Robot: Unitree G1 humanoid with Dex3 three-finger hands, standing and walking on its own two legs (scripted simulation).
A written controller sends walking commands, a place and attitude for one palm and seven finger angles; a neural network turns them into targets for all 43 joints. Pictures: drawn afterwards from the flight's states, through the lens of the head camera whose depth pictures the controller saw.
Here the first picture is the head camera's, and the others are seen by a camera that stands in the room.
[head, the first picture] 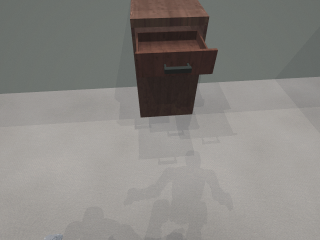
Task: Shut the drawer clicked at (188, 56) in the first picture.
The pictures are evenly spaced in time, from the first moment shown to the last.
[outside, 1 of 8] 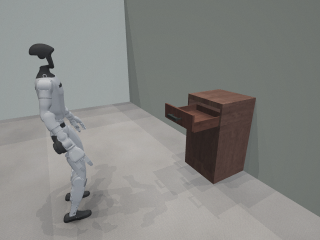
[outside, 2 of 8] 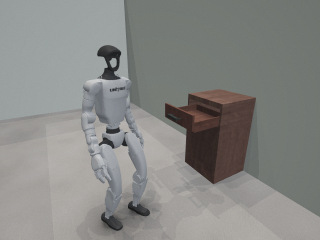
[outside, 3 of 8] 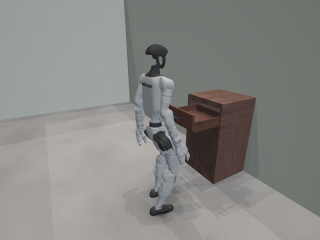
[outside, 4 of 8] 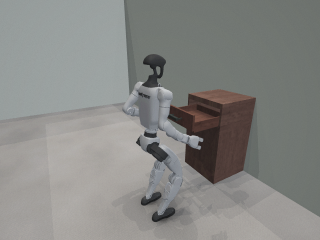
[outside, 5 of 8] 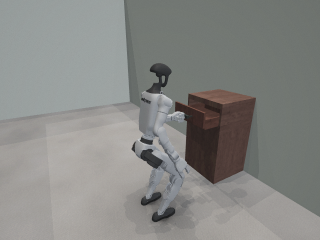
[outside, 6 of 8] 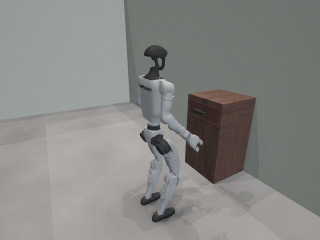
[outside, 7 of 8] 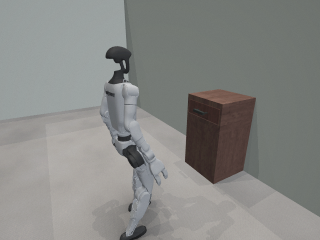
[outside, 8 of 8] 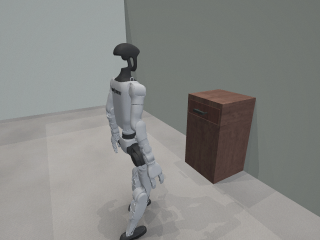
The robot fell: no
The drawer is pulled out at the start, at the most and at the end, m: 0.30 0.30 0.00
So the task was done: yes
